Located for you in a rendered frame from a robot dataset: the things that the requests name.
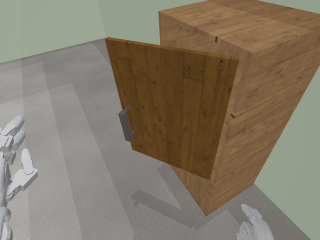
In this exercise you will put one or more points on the cupboard door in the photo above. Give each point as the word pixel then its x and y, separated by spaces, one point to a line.
pixel 178 100

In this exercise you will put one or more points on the handle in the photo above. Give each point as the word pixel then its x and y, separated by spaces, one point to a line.
pixel 125 124

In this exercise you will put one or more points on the left robot hand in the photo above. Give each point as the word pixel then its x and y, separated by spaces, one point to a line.
pixel 10 141

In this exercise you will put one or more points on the left robot forearm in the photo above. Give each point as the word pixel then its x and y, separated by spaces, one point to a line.
pixel 5 229

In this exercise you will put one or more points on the right robot hand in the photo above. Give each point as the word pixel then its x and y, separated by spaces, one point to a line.
pixel 260 229

